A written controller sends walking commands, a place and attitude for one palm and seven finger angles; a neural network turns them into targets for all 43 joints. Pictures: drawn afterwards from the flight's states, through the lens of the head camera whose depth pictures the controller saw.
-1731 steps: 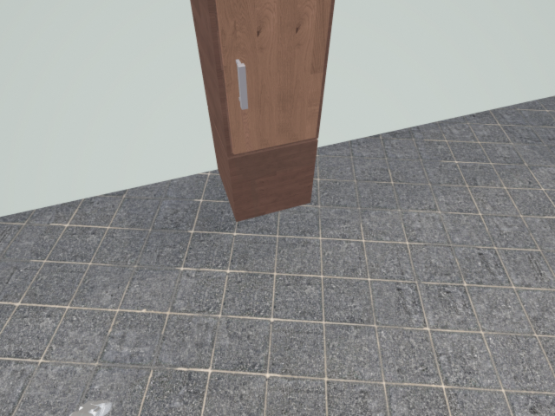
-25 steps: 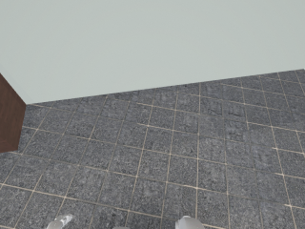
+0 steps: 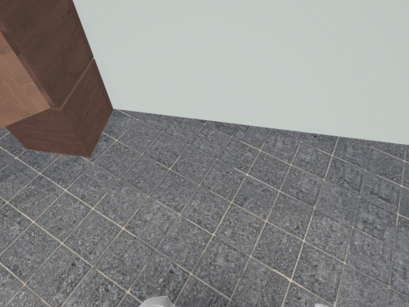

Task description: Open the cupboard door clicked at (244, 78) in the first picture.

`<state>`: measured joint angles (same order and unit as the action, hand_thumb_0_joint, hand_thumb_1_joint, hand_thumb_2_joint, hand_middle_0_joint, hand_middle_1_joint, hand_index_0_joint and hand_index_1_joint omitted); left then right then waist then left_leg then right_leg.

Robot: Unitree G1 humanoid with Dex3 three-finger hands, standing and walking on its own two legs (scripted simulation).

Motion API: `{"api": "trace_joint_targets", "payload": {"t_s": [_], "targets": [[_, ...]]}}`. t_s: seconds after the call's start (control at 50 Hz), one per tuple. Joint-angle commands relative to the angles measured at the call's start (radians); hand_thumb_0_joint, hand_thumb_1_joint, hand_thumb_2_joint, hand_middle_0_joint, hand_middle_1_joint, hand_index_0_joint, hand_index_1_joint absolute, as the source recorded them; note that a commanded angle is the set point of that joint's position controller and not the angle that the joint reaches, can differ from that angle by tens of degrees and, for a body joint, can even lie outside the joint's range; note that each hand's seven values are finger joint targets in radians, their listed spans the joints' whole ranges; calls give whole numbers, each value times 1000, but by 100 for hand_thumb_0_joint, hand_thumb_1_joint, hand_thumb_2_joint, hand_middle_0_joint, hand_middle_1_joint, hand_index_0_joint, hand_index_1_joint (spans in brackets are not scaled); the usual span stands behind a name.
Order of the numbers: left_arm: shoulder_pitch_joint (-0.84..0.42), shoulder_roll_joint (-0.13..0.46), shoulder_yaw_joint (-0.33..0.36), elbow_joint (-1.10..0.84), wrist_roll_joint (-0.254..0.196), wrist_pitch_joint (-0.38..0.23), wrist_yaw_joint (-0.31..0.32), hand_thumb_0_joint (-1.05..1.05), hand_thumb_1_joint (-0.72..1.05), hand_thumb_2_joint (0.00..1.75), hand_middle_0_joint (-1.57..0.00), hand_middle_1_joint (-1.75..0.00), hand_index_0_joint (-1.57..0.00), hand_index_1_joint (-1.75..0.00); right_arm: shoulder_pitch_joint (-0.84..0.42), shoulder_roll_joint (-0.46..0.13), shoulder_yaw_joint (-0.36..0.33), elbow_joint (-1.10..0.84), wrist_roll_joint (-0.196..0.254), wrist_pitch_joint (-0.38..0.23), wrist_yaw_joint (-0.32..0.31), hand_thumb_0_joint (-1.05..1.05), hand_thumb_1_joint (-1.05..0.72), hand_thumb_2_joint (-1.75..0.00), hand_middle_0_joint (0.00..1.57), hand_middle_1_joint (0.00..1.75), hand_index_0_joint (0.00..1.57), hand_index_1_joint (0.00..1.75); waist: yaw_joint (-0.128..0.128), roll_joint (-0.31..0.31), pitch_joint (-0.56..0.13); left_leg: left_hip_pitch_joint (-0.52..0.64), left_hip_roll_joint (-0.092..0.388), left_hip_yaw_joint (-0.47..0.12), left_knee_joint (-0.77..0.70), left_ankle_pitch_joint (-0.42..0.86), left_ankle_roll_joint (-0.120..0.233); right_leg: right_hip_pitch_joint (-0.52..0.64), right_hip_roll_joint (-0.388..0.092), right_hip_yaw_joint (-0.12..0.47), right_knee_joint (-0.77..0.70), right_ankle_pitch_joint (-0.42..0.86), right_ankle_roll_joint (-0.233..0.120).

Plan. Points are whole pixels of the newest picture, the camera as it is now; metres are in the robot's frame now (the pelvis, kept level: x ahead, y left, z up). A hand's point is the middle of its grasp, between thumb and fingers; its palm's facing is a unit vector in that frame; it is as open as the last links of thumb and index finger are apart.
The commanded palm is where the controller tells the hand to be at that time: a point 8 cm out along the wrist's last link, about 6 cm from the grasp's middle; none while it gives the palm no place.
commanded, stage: turn to face it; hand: left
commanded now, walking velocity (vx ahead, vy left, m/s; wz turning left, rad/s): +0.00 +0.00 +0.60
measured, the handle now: out of the picture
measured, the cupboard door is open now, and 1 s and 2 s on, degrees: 46 46 46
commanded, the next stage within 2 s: take the last steps up to it in 1.14 s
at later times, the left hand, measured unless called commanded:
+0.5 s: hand out of the picture +0.06 +0.19 -0.14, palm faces +0.28 -0.91 -0.29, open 7.4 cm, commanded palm none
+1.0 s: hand out of the picture -0.06 +0.20 -0.16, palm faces +0.56 -0.79 -0.25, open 7.4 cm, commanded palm none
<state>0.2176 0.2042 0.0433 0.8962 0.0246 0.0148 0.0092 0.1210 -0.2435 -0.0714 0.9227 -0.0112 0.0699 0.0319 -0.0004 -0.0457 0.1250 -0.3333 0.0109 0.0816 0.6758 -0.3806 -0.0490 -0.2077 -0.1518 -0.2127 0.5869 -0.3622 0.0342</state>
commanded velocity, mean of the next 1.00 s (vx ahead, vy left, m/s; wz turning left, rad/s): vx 0.00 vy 0.00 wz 0.50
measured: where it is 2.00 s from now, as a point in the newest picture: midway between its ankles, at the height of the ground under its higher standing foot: outside the picture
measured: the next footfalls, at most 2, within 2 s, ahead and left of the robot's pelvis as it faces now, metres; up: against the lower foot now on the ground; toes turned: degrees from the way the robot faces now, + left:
left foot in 0.02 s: +0.05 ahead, +0.12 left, +0.00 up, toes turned +5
right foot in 0.42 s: +0.07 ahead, -0.14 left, +0.00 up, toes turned +13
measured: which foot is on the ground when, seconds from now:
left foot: up 0.00-0.00, down 0.02-0.42, up 0.44-0.74, down 0.76-1.00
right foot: down 0.00-0.02, up 0.04-0.40, down 0.42-0.76, up 0.78-1.00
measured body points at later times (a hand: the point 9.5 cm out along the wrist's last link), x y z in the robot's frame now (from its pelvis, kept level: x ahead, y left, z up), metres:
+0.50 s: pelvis +0.01 -0.04 +0.00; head +0.06 -0.04 +0.45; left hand +0.05 +0.24 -0.12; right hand +0.15 -0.27 -0.16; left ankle -0.02 +0.09 -0.68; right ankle +0.03 -0.15 -0.73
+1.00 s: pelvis +0.00 -0.02 +0.01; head +0.04 +0.02 +0.45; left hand -0.09 +0.24 -0.14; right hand +0.22 -0.18 -0.13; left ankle -0.04 +0.08 -0.73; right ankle +0.07 -0.16 -0.67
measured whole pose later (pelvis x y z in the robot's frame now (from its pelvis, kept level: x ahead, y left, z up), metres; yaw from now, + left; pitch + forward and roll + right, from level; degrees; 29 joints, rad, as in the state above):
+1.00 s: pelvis +0.00 -0.02 +0.01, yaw +33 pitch +1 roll -1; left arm 0.17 0.26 0.07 0.94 0.02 0.06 0.01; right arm 0.14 -0.20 -0.03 0.92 -0.03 0.02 -0.01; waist 0.02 -0.02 0.10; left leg -0.28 -0.01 -0.01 0.49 -0.23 0.03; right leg -0.45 -0.07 -0.03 1.00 -0.44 0.07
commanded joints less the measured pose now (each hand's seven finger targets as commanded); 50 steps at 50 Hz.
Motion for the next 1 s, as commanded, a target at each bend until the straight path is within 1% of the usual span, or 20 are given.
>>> {"api": "trace_joint_targets", "payload": {"t_s": [0.0,0.02,0.06,0.12,0.28,0.34,0.36,0.38,0.4,0.44,0.46,0.5,0.62,0.66,0.7,0.72,0.74,0.76,0.86,0.98], "targets": [[-10,120,45,-115,-18,-4,2,0,90,90,-20,-30,-20,-30,173,-274,-66,-54,-16,-47,-15,0,-90,-90,20,30,20,30,-99,379,-252,416,392,-508,-289,725,232,-378,18,33,420,-286,59],[-73,141,40,-146,-5,7,9,0,90,90,-20,-30,-20,-30,230,-297,-65,-34,-15,-39,-22,0,-90,-90,20,30,20,30,-117,259,-250,347,444,-513,-283,674,304,-392,23,156,528,-329,38],[-112,134,44,-114,-8,11,13,0,90,90,-20,-30,-20,-30,150,-232,-51,-56,-16,-49,-47,0,-90,-90,20,30,20,30,-83,291,-226,270,332,-451,-298,570,262,-422,24,222,602,-197,41],[-63,131,47,-70,-7,16,0,0,90,90,-20,-30,-20,-30,66,-189,-31,-77,-15,-58,-51,0,-90,-90,20,30,20,30,-25,155,-187,208,238,-341,-316,547,212,-367,45,223,562,-59,48],[-72,121,41,-95,-13,13,1,0,90,90,-20,-30,-20,-30,41,-200,-45,-77,-18,-43,-40,0,-90,-90,20,30,20,30,-21,216,-174,111,187,-395,-304,410,201,-172,125,185,204,-66,38],[6,132,47,-81,-16,0,6,0,90,90,-20,-30,-20,-30,0,-190,-49,-92,-11,-35,-39,0,-90,-90,20,30,20,30,22,197,-181,0,141,-416,-239,365,166,25,152,169,-32,61,25],[46,168,55,-76,-12,-9,11,0,90,90,-20,-30,-20,-30,-11,-167,-47,-99,-4,-35,-35,0,-90,-90,20,30,20,30,46,128,-197,-83,94,-390,-173,285,125,149,104,214,-171,117,14],[79,246,74,-75,2,-20,21,0,90,90,-20,-30,-20,-30,5,-102,-38,-115,5,-37,-29,0,-90,-90,20,30,20,30,60,-108,-219,-264,-27,-256,30,33,52,284,-134,464,-301,109,-60],[64,291,73,-85,8,-18,23,0,90,90,-20,-30,-20,-30,-16,-93,-37,-137,1,-38,-25,0,-90,-90,20,30,20,30,63,-231,-177,-287,-91,-134,298,-245,12,166,-346,604,-345,189,-180],[-13,212,54,-97,-4,-22,28,0,90,90,-20,-30,-20,-30,-8,-108,-44,-99,-8,-21,-21,0,-90,-90,20,30,20,30,11,-195,-131,-288,-16,-164,548,-154,8,66,-253,477,-292,310,-196],[-62,176,47,-110,-6,-17,29,0,90,90,-20,-30,-20,-30,17,-103,-43,-84,-7,-15,-15,0,-90,-90,20,30,20,30,-14,-187,-126,-274,8,-146,571,-95,0,59,-208,355,-264,379,-177],[-68,161,39,-113,-3,-22,26,0,90,90,-20,-30,-20,-30,9,-77,-31,-74,-5,-9,-5,0,-90,-90,20,30,20,30,-20,-177,-108,-230,12,-93,502,-54,-15,42,-160,230,-247,469,-148],[44,218,62,-63,5,-23,22,0,90,90,-20,-30,-20,-30,-71,-35,-8,-89,1,-24,2,0,-90,-90,20,30,20,30,46,-146,-140,-126,-5,10,124,-90,-10,159,-202,167,-170,614,-151],[53,222,66,-45,6,-21,19,0,90,90,-20,-30,-20,-30,-46,-40,-7,-84,3,-32,-2,0,-90,-90,20,30,20,30,37,-163,-158,-57,-13,25,5,-51,2,158,-208,152,-117,637,-132],[29,220,71,-49,-7,-16,14,0,90,90,-20,-30,-20,-30,38,-73,-14,-64,-1,-41,-7,0,-90,-90,20,30,20,30,-16,-94,-188,132,-16,15,-207,139,22,61,-181,95,6,551,-68],[26,185,66,-65,-15,-10,9,0,90,90,-20,-30,-20,-30,99,-153,-32,-53,-9,-51,-11,0,-90,-90,20,30,20,30,-49,97,-237,305,127,-155,-271,359,80,-108,-116,37,176,331,-8],[-11,108,40,-109,-18,-5,3,0,90,90,-20,-30,-20,-30,176,-261,-58,-43,-16,-51,-19,0,-90,-90,20,30,20,30,-91,374,-244,392,390,-495,-301,750,236,-357,22,43,395,-293,54],[-82,128,32,-124,-6,12,14,0,90,90,-20,-30,-20,-30,226,-261,-53,-22,-15,-44,-29,0,-90,-90,20,30,20,30,-108,270,-236,332,421,-492,-291,707,293,-365,22,159,496,-323,36],[-38,109,40,-37,-8,18,-1,0,90,90,-20,-30,-20,-30,62,-165,-18,-57,-16,-62,-58,0,-90,-90,20,30,20,30,-15,168,-181,196,247,-302,-323,560,221,-321,47,209,537,-75,37],[-53,92,29,-36,-11,17,-1,0,90,90,-20,-30,-20,-30,75,-159,-17,-33,-18,-57,-54,0,-90,-90,20,30,20,30,-24,181,-181,173,226,-306,-327,507,222,-208,93,178,294,-90,32]]}}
